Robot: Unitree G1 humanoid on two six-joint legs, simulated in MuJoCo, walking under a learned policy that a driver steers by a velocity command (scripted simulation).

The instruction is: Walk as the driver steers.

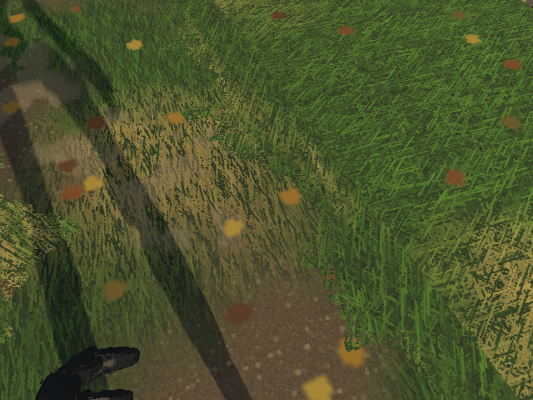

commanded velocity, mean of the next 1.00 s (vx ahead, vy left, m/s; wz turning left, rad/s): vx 0.36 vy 0.00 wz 0.45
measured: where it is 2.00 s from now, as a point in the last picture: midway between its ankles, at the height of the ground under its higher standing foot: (217, 383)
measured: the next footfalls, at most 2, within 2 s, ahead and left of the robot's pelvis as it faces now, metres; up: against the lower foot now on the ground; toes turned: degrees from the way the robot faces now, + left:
left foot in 0.52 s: +0.42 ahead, +0.16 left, +0.00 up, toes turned +18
right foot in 0.98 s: +0.63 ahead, +0.04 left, +0.00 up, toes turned +36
